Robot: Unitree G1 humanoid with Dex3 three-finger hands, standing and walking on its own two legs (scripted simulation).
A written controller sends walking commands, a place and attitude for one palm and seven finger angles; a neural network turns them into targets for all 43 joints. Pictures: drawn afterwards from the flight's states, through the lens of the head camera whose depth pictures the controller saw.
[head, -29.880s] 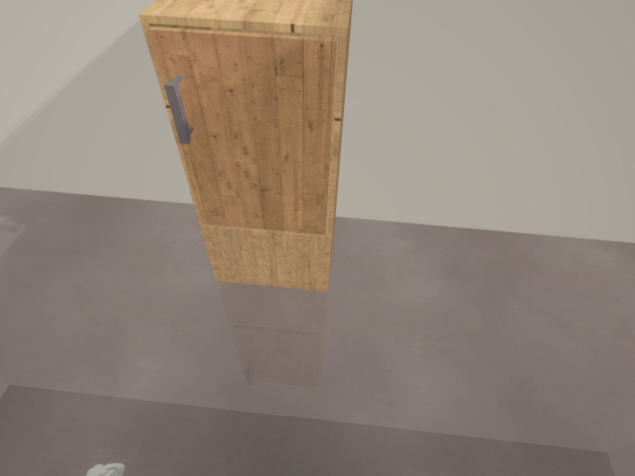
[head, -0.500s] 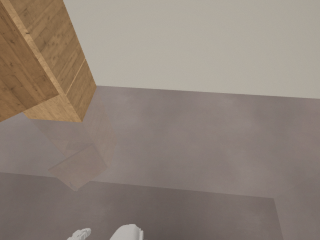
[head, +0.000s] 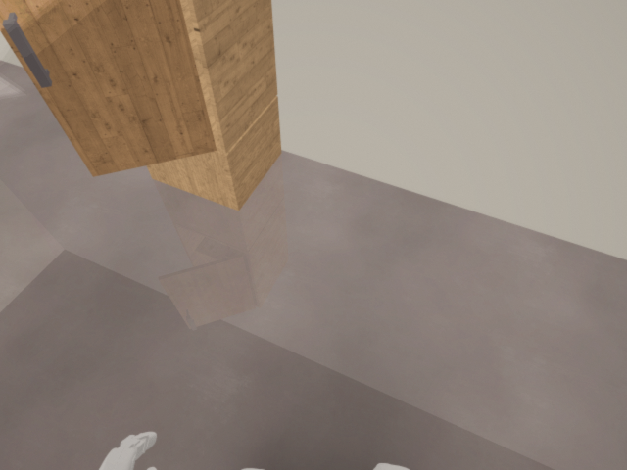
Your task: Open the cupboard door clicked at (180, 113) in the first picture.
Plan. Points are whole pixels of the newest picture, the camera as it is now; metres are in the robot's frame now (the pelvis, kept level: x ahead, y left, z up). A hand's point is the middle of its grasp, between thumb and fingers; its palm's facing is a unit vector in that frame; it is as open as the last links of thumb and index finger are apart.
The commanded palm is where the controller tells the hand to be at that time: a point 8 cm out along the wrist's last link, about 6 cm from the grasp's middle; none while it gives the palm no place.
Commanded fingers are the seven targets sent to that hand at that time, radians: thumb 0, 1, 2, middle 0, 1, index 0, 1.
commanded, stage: turn to face it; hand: left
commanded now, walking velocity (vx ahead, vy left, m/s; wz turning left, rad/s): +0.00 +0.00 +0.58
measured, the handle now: (29, 50) +0.93 +0.71 +0.00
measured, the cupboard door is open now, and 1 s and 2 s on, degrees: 43 43 43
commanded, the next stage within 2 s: take the last steps up to it in 0.46 s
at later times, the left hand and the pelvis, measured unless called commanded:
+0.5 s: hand out of the picture -0.03 +0.20 -0.19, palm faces +0.31 -0.93 -0.21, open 7.4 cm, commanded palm none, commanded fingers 0.00 0.90 0.90 -0.20 -0.30 -0.20 -0.30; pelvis +0.00 +0.00 -0.01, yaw +15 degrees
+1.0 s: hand out of the picture -0.04 +0.16 -0.16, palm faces +0.47 -0.86 -0.18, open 7.4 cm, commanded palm none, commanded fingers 0.00 0.90 0.90 -0.20 -0.30 -0.20 -0.30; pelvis +0.06 +0.02 +0.01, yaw +25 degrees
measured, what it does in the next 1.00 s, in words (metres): steps on the spot, turning left: right foot, then left foot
